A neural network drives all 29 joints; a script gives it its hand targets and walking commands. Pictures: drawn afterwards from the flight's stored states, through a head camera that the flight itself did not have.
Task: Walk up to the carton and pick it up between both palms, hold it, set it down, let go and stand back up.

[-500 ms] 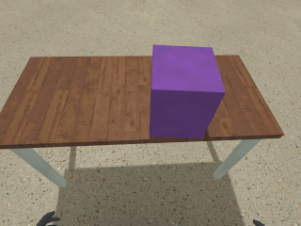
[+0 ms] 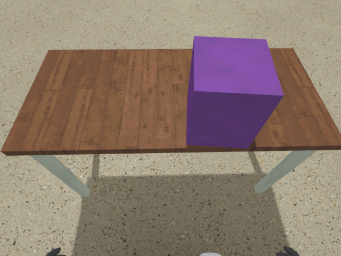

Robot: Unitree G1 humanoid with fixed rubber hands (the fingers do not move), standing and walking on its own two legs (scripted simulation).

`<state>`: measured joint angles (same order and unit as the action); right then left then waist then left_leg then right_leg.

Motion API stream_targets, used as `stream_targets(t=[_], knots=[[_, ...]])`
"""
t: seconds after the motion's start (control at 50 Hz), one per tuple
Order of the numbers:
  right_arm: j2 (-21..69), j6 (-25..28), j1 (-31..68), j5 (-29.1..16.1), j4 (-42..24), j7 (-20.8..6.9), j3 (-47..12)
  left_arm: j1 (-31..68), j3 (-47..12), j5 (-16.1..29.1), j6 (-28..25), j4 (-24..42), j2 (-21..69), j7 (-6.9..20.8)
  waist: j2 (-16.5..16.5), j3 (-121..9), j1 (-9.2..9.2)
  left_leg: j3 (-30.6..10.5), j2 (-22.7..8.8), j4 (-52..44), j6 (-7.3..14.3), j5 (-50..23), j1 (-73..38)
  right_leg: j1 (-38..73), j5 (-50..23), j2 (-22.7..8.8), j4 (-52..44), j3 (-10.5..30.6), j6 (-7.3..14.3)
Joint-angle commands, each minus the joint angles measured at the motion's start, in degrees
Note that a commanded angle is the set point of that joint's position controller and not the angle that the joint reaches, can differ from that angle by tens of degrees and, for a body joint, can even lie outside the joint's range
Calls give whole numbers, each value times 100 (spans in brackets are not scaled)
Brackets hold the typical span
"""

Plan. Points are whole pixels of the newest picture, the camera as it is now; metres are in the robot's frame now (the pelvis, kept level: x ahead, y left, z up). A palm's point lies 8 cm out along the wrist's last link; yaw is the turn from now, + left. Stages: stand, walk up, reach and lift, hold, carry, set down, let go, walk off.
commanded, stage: walk up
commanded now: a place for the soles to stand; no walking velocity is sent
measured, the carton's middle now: (222, 96) +0.54 -0.16 -0.01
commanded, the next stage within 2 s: none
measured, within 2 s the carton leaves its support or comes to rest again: neither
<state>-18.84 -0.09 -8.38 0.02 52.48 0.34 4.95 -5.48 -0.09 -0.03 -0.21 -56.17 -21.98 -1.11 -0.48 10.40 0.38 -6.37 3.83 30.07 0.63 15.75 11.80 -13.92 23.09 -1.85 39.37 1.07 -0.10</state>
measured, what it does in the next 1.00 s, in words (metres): steps on the spot: right foot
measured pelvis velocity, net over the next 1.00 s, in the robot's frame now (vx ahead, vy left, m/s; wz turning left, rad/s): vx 0.00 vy -0.10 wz -0.03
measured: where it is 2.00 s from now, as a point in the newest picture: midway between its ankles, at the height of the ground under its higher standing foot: outside the picture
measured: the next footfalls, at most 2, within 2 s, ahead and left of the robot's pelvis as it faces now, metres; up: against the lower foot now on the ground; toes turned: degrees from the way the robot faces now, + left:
right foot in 0.98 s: +0.10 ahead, -0.18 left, +0.00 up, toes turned -2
left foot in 1.44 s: +0.15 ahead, -0.04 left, +0.00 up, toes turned -6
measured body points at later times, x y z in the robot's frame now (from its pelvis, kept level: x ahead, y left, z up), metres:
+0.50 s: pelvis +0.00 +0.00 +0.00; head +0.03 +0.00 +0.44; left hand +0.13 +0.31 -0.12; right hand +0.11 -0.30 -0.13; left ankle -0.01 +0.13 -0.73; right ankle +0.00 -0.13 -0.73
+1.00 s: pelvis +0.00 -0.10 -0.02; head +0.05 -0.10 +0.42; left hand +0.15 +0.20 -0.13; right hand -0.01 -0.41 -0.15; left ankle -0.01 +0.12 -0.73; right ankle +0.06 -0.18 -0.74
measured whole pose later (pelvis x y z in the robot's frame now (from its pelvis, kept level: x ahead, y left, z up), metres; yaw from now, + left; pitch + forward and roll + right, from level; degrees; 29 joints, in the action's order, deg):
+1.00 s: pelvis +0.00 -0.10 -0.02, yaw -1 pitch -4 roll +5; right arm -19.4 4.3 -21.7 0.0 52.5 3.6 5.0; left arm -6.1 -0.1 0.0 2.4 -46.6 -22.6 4.6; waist -4.4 9.2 0.3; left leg -7.0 -0.3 38.7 -0.4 22.8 12.0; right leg -23.3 18.9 -2.0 45.7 0.9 1.1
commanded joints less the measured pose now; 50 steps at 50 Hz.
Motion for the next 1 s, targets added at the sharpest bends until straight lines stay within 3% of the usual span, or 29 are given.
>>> stream_targets(t=[0.0, 0.06, 0.1, 0.12, 0.16, 0.18, 0.22, 0.24, 0.26, 0.3, 0.38, 0.46, 0.5, 0.56, 0.6, 0.62, 0.64, 0.68, 0.7, 0.72, 0.76, 0.8, 0.84, 0.88, 0.9, 0.92, 0.94, 0.96, 0.98], knots=[[-1415, 251, 26, 56, -293, 200, 123, 462, 406, 58, -101, 544, -1055, 43, 684, -1560, 40, -1540, -1591, -354, 1049, -3861, -1230, -493, 1122, -63, 36, 268, 208], [-1624, 144, 239, 41, -322, 168, 145, 108, 427, -32, -156, 334, -975, -16, 887, -1494, -215, -747, -999, 283, 531, -4384, -770, 560, -1127, 47, -1697, -36, 191], [-1294, 104, 184, -35, -521, 128, 125, -118, 501, -154, -188, 207, -1288, -64, 173, -1965, -295, -350, -557, 694, 115, -3348, 143, 1666, -3100, -516, -1225, 318, 470], [-1157, 123, 143, -127, -442, 110, 46, -44, 542, -92, -161, 265, -1362, -79, -594, -2077, -248, -190, -356, 962, -31, -2017, 162, 1631, -3720, -951, -1425, 765, 718], [-1234, 8, -330, -54, -213, 123, 115, 487, 446, -55, -137, 306, -1410, -44, -573, -1305, -3, 203, -177, 1028, -68, 1048, -333, 333, -3394, -1842, -1782, 1191, 1320], [-1166, 2, -664, 7, -48, 102, 169, 982, 441, -99, -105, 432, -1356, -22, -812, -1352, 279, 116, -333, 686, 42, 1118, -445, 187, -2665, -1674, -1590, 1022, 1328], [-1505, 118, -392, 153, -89, 53, 183, 811, 436, -33, -22, 454, -1166, -21, 131, -1111, 125, -749, -659, -192, 253, -1036, -123, 98, -1518, -680, -899, 467, 654], [-1674, 217, -278, 133, -111, 62, 233, 780, 431, 10, 26, 420, -1123, 30, 321, -1128, 127, -1437, -1248, -517, 540, -1987, -151, 59, -1389, -221, -208, 103, 286], [-1927, 238, -31, 170, -212, 80, 253, 507, 388, 12, 40, 395, -1074, 15, 644, -1092, -18, -1816, -1588, -612, 803, -2550, -138, -85, -911, 65, -26, 12, 155], [-1905, 246, 114, 88, -130, 125, 207, 484, 393, 13, 43, 387, -952, 47, 464, -1039, -146, -2063, -1779, -727, 1053, -2405, 224, 31, 32, 139, 17, 192, 212], [-1519, 195, 301, 40, -242, 78, 146, 314, 458, -35, -62, 220, -1214, 64, 459, -1162, -198, -899, -813, -313, 231, -2098, 524, 980, -2088, -437, -932, 396, 485], [-1300, 163, 139, 32, -169, 123, 105, 297, 487, -8, -51, 310, -1392, -1, -180, -1597, -170, -501, -436, 335, 18, -1986, 393, 1370, -2818, -1025, -968, 809, 854], [-1378, 170, 27, 32, -221, 123, 117, 583, 421, 0, -32, 421, -1383, 10, -455, -1567, 27, -511, -527, 431, 33, -2384, -241, 711, -3426, -900, -889, 666, 765], [-1616, 134, -30, 64, -190, 117, 198, 617, 452, -31, -56, 548, -1223, 10, -87, -1564, 61, -699, -774, 176, 376, -2737, -28, 801, -2713, -496, -580, 247, 464], [-1502, 180, 170, 15, -200, 82, 120, 506, 444, -15, -5, 394, -1117, 7, 75, -1428, -92, -1138, -1037, -327, 467, -2167, 186, 871, -1924, -306, -466, 154, 397], [-2136, 338, -968, 1, -122, 217, 439, 374, 695, -428, 133, 947, -1444, 278, -589, -1376, 161, -1811, -1473, -405, 928, -88, -509, -294, -162, 38, 45, 286, 415], [-2475, 411, -1399, 77, -54, 295, 620, 710, 704, -488, 217, 1099, -1322, 380, 426, -976, 430, -3067, -2149, -1134, 1422, 1046, -1203, -1840, 1175, 300, 1255, 147, 312], [-2520, 565, -1282, 122, -171, 372, 617, 749, 787, -524, 312, 1248, -1335, 476, 33, -759, 296, -3591, -2640, -1504, 1413, 1601, -1227, -2683, 769, -5, 2101, 1162, 311], [-2374, 579, -1154, 136, -237, 402, 622, 751, 787, -514, 290, 1367, -1456, 512, -288, -383, 220, -3486, -2576, -1556, 1358, 2120, -999, -2931, 541, -55, 2096, 1163, 288], [-2439, 615, -942, 152, -241, 403, 657, 605, 830, -497, 258, 1283, -1446, 537, -1, -185, 171, -3090, -2467, -1402, 1373, 1986, -665, -2848, 449, -210, 2083, 1044, 308], [-2208, 683, -1076, 115, -300, 416, 570, 515, 836, -473, 229, 1356, -1451, 604, -494, -409, 147, -3095, -2342, -1115, 1346, 1059, -796, -2424, 659, -351, 1660, 1052, 210], [-2237, 714, -1287, 146, -391, 389, 540, 423, 869, -407, 210, 1511, -1430, 636, 434, -585, 252, -2366, -1947, -758, 1225, -514, -761, -2147, 710, -318, 1443, 826, 56], [-2330, 722, -1258, 207, -508, 488, 551, 649, 812, -367, 179, 1698, -1339, 626, 592, -765, 241, -2061, -2070, -414, 1326, -1366, -659, -1919, 869, -353, 967, 606, 98], [-2376, 732, -1012, 119, -622, 509, 538, 208, 865, -313, 71, 1647, -1318, 622, 611, -829, -64, -1794, -2073, -52, 1176, -2003, 10, -1070, 351, -371, 497, 655, 240], [-2344, 683, -777, 97, -714, 468, 504, -135, 821, -315, 55, 1579, -1241, 610, 801, -1181, -273, -1146, -1772, 474, 948, -1997, 117, -443, 88, -345, -415, 405, 307], [-2034, 639, -513, 35, -647, 422, 441, -964, 974, -330, 19, 1159, -1394, 562, 31, -1398, -834, -447, -1213, 1383, 478, -1803, 1044, 1278, -940, -104, -930, 232, 308], [-1435, 605, -894, 68, -674, 425, 261, -1679, 1086, -354, 21, 1072, -1624, 510, -1142, -1717, -1150, -141, -403, 2989, 252, 114, 2046, 2320, -297, -579, -1786, 1204, 412], [-1193, 575, -1233, 13, -719, 471, 147, -1456, 1079, -403, 19, 1112, -2036, 459, -2071, -1528, -716, 130, 253, 3638, 56, 1865, 2852, 1876, -379, -1441, -2276, 2352, 313], [-1584, 476, -1245, 12, -572, 556, 225, -1075, 1042, -359, 87, 1307, -1987, 455, -1376, -1110, -627, 144, 134, 3759, 11, 1936, 2802, 1244, 1014, -1648, -2912, 2605, 254]])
